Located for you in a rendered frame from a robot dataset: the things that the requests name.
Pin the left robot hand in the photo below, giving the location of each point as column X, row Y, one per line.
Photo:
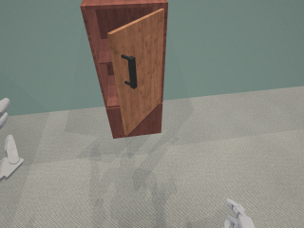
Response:
column 11, row 162

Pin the right robot hand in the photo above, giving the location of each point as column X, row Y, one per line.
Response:
column 239, row 212

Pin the handle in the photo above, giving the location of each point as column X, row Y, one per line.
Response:
column 132, row 71

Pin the cupboard door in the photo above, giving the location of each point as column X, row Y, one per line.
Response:
column 142, row 39

